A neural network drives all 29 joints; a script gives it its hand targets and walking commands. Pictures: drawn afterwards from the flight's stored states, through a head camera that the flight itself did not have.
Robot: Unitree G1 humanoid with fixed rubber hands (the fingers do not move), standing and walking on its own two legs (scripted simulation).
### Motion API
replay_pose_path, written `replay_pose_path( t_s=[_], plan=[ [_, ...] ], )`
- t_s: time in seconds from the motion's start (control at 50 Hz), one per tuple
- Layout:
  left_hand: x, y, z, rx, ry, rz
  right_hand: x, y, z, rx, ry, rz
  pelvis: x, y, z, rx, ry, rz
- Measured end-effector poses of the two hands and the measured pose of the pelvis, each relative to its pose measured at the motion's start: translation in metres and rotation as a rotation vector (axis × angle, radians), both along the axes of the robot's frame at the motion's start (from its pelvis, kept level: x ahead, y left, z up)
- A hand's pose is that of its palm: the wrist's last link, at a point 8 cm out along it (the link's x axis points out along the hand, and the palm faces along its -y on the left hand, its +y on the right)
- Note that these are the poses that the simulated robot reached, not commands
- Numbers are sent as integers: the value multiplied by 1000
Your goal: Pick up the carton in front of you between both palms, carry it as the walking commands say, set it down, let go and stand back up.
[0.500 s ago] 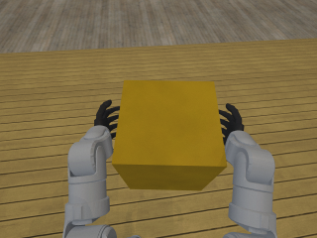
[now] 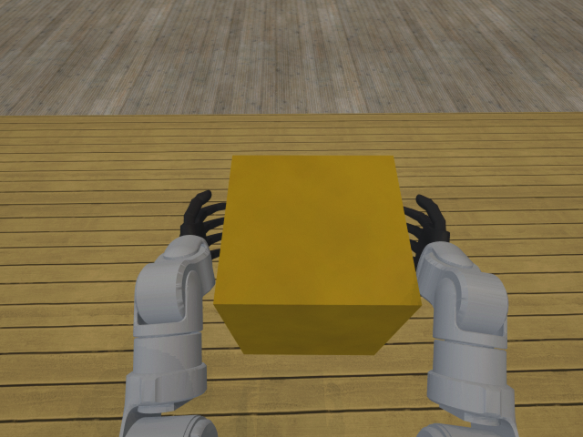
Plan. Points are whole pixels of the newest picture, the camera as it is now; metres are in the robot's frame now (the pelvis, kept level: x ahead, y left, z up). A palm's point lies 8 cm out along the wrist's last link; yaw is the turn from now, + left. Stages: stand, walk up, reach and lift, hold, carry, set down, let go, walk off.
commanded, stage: carry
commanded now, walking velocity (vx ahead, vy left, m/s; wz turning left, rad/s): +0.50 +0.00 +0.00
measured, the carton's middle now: (310, 265) +0.35 +0.01 +0.04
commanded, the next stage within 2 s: none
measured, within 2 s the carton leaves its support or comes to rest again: neither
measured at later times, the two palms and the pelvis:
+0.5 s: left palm (235, 126) +0.66 +0.18 +0.05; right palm (385, 140) +0.64 -0.12 +0.05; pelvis +0.32 +0.04 -0.05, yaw -1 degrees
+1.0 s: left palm (258, 80) +0.95 +0.17 -0.01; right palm (371, 82) +0.96 -0.13 +0.00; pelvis +0.63 +0.01 -0.10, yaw +0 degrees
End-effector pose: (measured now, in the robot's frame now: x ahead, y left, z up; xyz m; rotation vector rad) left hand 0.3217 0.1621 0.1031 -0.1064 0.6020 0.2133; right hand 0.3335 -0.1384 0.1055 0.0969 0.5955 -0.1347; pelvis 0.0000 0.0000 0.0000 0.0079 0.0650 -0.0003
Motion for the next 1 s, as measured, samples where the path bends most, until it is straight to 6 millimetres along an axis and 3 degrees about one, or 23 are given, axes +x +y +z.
replay_pose_path(
  t_s=[0.06,0.12,0.26,0.34,0.42,0.52,0.6,0.72,0.82,0.92,1.0],
  plan=[
    [22,6,-19,-27,78,37,31,7,-17,16,79,8,34,-5,4,4,2,14],
    [55,9,-24,-40,89,57,64,10,-25,46,93,-3,67,-5,7,12,9,11],
    [161,9,-12,-27,21,17,155,9,-20,36,22,-25,156,7,7,9,34,-5],
    [226,15,-13,-13,-33,-7,215,15,-21,25,-33,-31,219,19,-11,-10,24,-11],
    [293,20,-29,-6,-80,-53,273,20,-33,-2,-80,-56,280,30,-45,-17,5,-21],
    [346,11,-56,-20,31,-94,311,13,-61,8,34,-107,332,43,-46,-22,9,-10],
    [387,9,-64,-53,51,-84,350,10,-66,26,52,-134,373,46,-42,-30,13,-19],
    [457,10,-62,-41,19,-76,429,11,-58,24,22,-117,444,41,-41,-34,18,-16],
    [529,4,-57,-31,-43,-74,503,5,-54,14,-41,-101,516,30,-55,-14,20,-15],
    [600,-3,-79,4,-57,-50,583,-3,-81,-4,-55,-52,591,18,-93,-1,4,-3],
    [627,6,-112,-13,47,-5,625,6,-110,8,49,-16,630,9,-97,-3,1,1]
  ],
)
